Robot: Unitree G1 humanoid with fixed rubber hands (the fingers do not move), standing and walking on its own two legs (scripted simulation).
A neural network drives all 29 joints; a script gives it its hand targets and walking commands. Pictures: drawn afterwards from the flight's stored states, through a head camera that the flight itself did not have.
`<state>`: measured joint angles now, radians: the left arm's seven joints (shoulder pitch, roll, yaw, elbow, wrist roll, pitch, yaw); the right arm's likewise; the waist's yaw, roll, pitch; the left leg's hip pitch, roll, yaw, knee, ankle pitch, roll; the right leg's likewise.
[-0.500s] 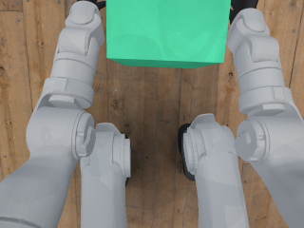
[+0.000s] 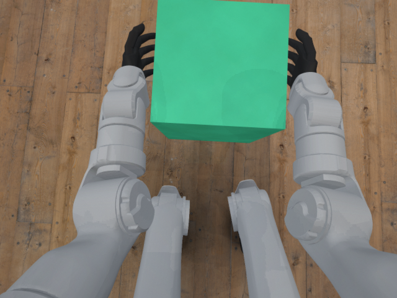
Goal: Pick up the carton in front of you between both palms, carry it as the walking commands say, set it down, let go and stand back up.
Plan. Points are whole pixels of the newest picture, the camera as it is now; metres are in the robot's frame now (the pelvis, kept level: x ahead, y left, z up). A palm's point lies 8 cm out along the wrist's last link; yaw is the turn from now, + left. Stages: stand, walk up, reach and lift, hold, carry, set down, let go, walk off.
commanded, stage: reach and lift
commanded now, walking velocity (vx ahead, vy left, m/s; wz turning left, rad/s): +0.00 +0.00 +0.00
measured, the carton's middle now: (214, 87) +0.51 -0.03 -0.13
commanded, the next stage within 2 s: none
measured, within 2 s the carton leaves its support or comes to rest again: neither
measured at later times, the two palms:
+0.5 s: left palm (86, 52) +0.47 +0.13 +0.10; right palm (356, 50) +0.46 -0.17 +0.10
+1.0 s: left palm out of the picture +0.42 +0.14 +0.25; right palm out of the picture +0.42 -0.16 +0.25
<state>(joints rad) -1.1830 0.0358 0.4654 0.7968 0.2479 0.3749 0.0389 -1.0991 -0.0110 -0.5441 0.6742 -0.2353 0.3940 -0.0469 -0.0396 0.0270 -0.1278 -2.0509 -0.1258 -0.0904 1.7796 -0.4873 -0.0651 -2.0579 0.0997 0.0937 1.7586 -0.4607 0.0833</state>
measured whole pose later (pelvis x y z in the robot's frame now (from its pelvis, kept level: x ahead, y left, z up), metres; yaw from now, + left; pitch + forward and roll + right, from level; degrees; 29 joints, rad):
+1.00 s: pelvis +0.10 +0.00 +0.26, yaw +0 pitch +13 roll +0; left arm -0.34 -0.15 0.31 0.52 0.21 0.39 0.04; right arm -0.35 0.14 -0.33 0.51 -0.22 0.39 -0.03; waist -0.01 0.01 -0.17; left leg -0.64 -0.07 -0.14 0.74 -0.34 -0.02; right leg -0.65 0.06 0.14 0.73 -0.31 0.02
